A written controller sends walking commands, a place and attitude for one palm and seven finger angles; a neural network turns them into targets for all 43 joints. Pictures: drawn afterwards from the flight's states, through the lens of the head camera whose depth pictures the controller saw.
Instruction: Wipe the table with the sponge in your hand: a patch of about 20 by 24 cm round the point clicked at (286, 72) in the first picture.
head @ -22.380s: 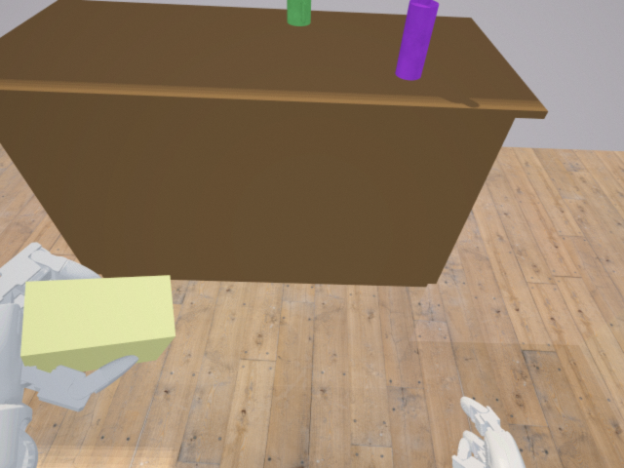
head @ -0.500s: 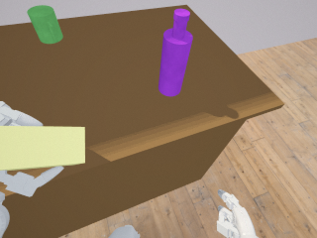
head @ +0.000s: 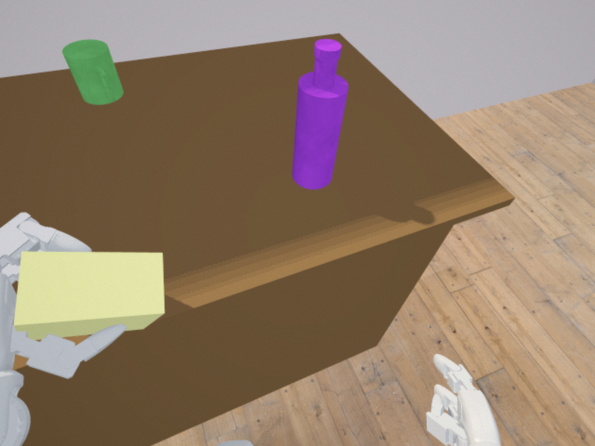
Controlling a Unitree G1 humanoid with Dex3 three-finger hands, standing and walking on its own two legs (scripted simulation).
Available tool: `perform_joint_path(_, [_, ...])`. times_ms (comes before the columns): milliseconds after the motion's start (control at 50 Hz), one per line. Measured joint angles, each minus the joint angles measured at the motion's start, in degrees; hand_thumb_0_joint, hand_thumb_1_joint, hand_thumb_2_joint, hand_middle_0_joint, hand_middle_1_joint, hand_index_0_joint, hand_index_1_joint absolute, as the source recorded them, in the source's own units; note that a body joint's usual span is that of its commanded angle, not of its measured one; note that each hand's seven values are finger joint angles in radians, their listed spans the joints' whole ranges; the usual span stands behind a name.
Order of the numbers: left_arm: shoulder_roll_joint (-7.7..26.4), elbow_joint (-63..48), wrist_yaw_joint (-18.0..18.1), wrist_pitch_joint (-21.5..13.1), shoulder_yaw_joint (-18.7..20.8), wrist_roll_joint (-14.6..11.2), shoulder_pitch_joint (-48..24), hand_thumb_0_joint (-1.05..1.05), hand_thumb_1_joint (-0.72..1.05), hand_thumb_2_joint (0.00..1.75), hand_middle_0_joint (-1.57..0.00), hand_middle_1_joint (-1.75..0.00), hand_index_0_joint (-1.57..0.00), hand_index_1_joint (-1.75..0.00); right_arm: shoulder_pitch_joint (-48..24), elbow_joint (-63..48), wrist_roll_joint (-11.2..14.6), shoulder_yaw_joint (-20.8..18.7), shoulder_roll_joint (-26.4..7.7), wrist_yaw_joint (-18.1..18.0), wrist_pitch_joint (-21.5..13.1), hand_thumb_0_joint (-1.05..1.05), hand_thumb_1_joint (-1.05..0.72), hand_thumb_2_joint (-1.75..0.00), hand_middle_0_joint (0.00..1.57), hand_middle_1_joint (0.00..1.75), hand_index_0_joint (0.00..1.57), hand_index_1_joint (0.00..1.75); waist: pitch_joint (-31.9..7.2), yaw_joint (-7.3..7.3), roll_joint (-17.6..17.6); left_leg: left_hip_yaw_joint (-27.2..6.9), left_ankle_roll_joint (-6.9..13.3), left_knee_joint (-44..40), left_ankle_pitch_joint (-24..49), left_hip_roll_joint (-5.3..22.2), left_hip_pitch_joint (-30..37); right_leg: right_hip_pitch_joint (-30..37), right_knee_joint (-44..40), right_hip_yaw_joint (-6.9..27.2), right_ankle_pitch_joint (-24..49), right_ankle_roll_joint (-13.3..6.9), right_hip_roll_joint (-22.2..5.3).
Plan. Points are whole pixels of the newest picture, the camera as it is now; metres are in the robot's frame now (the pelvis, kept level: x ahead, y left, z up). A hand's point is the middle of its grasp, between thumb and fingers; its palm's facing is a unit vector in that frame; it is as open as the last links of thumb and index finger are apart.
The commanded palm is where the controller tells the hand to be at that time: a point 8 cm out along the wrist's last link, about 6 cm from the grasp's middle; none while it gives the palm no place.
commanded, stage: look again from close up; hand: left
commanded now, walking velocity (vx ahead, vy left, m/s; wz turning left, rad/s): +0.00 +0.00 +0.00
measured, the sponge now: (112, 295) +0.24 +0.21 +0.13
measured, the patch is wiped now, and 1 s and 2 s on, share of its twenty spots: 0.00 0.00 0.00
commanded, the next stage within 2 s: turn the palm down, sponge in hand in 0.12 s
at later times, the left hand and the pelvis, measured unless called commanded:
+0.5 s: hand (75, 279) +0.23 +0.23 +0.17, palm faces +0.33 -0.74 -0.58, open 10.3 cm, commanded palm +0.17 +0.27 +0.21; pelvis +0.01 -0.02 +0.00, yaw +0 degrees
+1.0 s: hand (119, 252) +0.25 +0.19 +0.20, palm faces +0.24 -0.50 -0.83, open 10.3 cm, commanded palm +0.20 +0.24 +0.25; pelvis +0.04 -0.08 -0.01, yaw +1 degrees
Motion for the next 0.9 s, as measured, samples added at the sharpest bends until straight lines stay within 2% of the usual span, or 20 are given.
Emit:
perform_joint_path(220, [-0.64,0.01,-0.03,0.70,-0.16,-0.10,0.24,-0.01,-0.53,1.02,-0.70,-1.34,-0.74,-1.32,0.54,0.24,-0.04,0.54,0.28,-0.07,0.07,0.01,-0.90,-0.90,0.20,0.30,0.20,0.29,-0.36,0.32,1.03,-0.01,-0.24,0.01,-0.84,0.21,1.11,1.28,-0.48,0.01,-0.49,0.15,0.20])
perform_joint_path(240, [1.74,0.79,-0.50,0.47,-0.64,0.33,-1.98,-0.01,-0.53,1.02,-0.70,-1.34,-0.74,-1.32,1.66,-1.13,0.81,1.48,-0.15,-1.55,0.65,0.01,-0.90,-0.90,0.20,0.30,0.20,0.29,-0.39,0.76,1.03,-0.48,-0.23,0.35,-0.94,0.02,0.73,1.08,0.10,-0.32,-0.99,0.43,0.13])
perform_joint_path(260, [5.11,2.96,-1.58,0.20,-0.87,1.57,-6.21,-0.01,-0.53,1.02,-0.70,-1.34,-0.74,-1.32,2.72,-1.68,0.17,1.50,-0.17,-2.03,0.65,0.01,-0.90,-0.90,0.20,0.30,0.20,0.29,-0.50,2.06,0.68,-0.73,-0.34,0.54,-0.93,-0.36,0.55,0.45,1.50,-0.51,-1.75,-0.14,-0.16])
perform_joint_path(300, [8.96,6.87,-2.30,2.48,0.20,3.05,-13.51,-0.01,-0.53,1.02,-0.71,-1.34,-0.74,-1.32,2.15,-0.22,-1.39,1.92,-0.30,-0.46,0.62,0.01,-0.90,-0.90,0.20,0.30,0.20,0.29,-1.31,2.75,0.10,-1.27,-0.86,0.91,-0.82,-0.98,-0.05,-0.76,3.84,-1.02,-3.01,-1.15,-0.75])
perform_joint_path(320, [9.58,8.02,-2.39,4.29,1.34,2.70,-15.80,-0.01,-0.53,1.02,-0.71,-1.34,-0.74,-1.32,1.29,0.57,-1.78,2.28,-0.41,0.33,0.80,0.01,-0.90,-0.90,0.20,0.30,0.20,0.29,-1.71,2.81,-0.02,-1.19,-1.09,0.99,-0.85,-1.04,-0.03,-1.09,4.57,-0.92,-3.40,-1.33,-0.85])
perform_joint_path(360, [9.03,8.50,-2.71,8.77,3.81,0.69,-17.19,-0.01,-0.53,1.02,-0.70,-1.34,-0.74,-1.32,-0.47,1.38,-1.47,2.84,-0.70,1.52,1.34,0.02,-0.90,-0.90,0.20,0.30,0.20,0.30,-2.65,2.64,0.40,-0.63,-1.33,0.97,-1.12,-0.81,0.51,-1.11,5.16,-0.30,-3.77,-1.31,-0.69])
perform_joint_path(400, [7.53,6.26,-3.46,13.46,4.48,-0.11,-15.11,-0.01,-0.53,1.02,-0.70,-1.34,-0.74,-1.32,-1.52,1.10,-1.02,2.91,-1.21,2.20,1.61,0.02,-0.90,-0.90,0.20,0.30,0.20,0.30,-3.58,2.52,1.39,-0.11,-1.38,0.76,-1.44,-0.56,1.34,-0.63,5.14,0.26,-3.89,-0.99,-0.51])
perform_joint_path(440, [6.79,2.87,-4.70,17.05,3.11,1.28,-10.80,-0.01,-0.53,1.02,-0.70,-1.34,-0.74,-1.32,-2.28,0.00,-0.46,2.95,-2.00,2.72,2.16,0.02,-0.90,-0.90,0.20,0.30,0.20,0.30,-4.40,2.39,2.44,0.10,-1.42,0.75,-1.69,-0.49,1.70,-0.53,5.52,0.47,-4.24,-0.91,-0.46])
perform_joint_path(480, [6.91,-0.12,-6.00,18.81,0.86,3.16,-6.24,-0.01,-0.53,1.02,-0.70,-1.34,-0.74,-1.32,-3.18,-1.27,-0.45,2.90,-2.68,2.78,2.77,0.02,-0.90,-0.90,0.20,0.30,0.20,0.30,-4.50,2.36,3.22,-0.06,-1.57,1.07,-1.88,-0.48,1.68,-0.71,6.33,0.32,-4.80,-1.00,-0.47])
perform_joint_path(520, [7.62,-1.74,-7.00,18.51,-0.75,3.83,-2.59,-0.01,-0.53,1.02,-0.70,-1.34,-0.74,-1.32,-4.07,-1.98,-0.67,2.79,-2.96,2.24,3.07,0.02,-0.90,-0.90,0.20,0.30,0.20,0.30,-4.25,2.64,3.40,-0.50,-1.93,1.40,-1.90,-0.39,1.26,-1.22,7.26,-0.09,-5.34,-1.29,-0.37])
perform_joint_path(560, [9.01,-2.32,-7.12,17.36,-1.33,3.73,-1.18,-0.01,-0.53,1.02,-0.70,-1.34,-0.74,-1.32,-4.48,-2.17,-0.79,2.50,-3.00,1.23,3.17,0.01,-0.90,-0.90,0.20,0.30,0.20,0.30,-3.92,3.60,3.13,-1.24,-2.49,1.89,-1.89,-0.10,0.60,-1.80,8.08,-0.79,-5.80,-1.82,-0.05])
perform_joint_path(640, [9.68,-0.36,-4.11,12.72,-0.13,4.88,-4.21,-0.01,-0.53,1.02,-0.70,-1.33,-0.74,-1.32,-4.47,-0.31,-1.20,1.69,-2.83,-0.54,2.23,0.01,-0.90,-0.90,0.20,0.30,0.20,0.29,-3.63,5.86,2.94,-3.41,-3.85,3.03,-2.05,0.82,-0.60,-2.11,8.74,-2.85,-6.41,-3.17,1.02])
perform_joint_path(680, [9.72,1.61,-2.66,12.11,0.79,6.52,-7.37,-0.01,-0.53,1.02,-0.71,-1.33,-0.74,-1.32,-4.18,0.91,-1.33,1.48,-2.84,-1.20,2.24,0.01,-0.90,-0.90,0.20,0.30,0.20,0.29,-3.92,6.46,3.36,-4.56,-4.35,3.54,-2.25,1.15,-0.98,-1.92,8.85,-3.94,-6.75,-3.77,1.47])
perform_joint_path(720, [10.12,4.27,-2.44,13.19,1.44,8.19,-10.42,-0.01,-0.53,1.02,-0.71,-1.33,-0.74,-1.32,-3.86,2.08,-1.31,1.56,-2.89,-1.89,2.75,0.01,-0.90,-0.90,0.20,0.30,0.20,0.29,-4.39,6.69,3.99,-5.34,-4.67,3.57,-2.38,1.37,-0.81,-1.47,8.75,-4.68,-7.05,-4.23,1.78])
perform_joint_path(760, [11.18,7.11,-3.68,16.04,1.50,9.45,-12.75,-0.01,-0.53,1.02,-0.71,-1.33,-0.74,-1.32,-3.61,2.83,-0.77,1.93,-3.14,-2.54,3.49,0.01,-0.90,-0.90,0.20,0.30,0.20,0.30,-4.80,6.65,4.89,-5.63,-4.73,3.34,-2.52,1.61,-0.25,-0.87,8.51,-4.94,-7.24,-4.60,2.09])
perform_joint_path(840, [14.18,11.18,-8.97,21.88,-0.22,11.19,-14.52,-0.01,-0.53,1.02,-0.71,-1.33,-0.74,-1.32,-3.08,2.90,0.40,2.36,-3.84,-3.84,4.27,0.01,-0.90,-0.90,0.20,0.30,0.20,0.30,-5.08,5.98,6.62,-5.07,-4.49,2.53,-2.80,2.05,1.27,0.09,8.24,-4.39,-7.54,-5.01,2.50])
perform_joint_path(900, [15.71,10.31,-12.38,21.94,-1.22,11.86,-13.09,-0.01,-0.53,1.02,-0.71,-1.33,-0.74,-1.32,-2.54,2.06,0.69,2.00,-4.24,-4.18,3.66,0.02,-0.90,-0.90,0.20,0.30,0.20,0.30,-4.94,5.15,7.31,-4.38,-4.54,2.37,-3.15,2.36,1.78,0.10,8.47,-3.69,-7.89,-5.21,2.74])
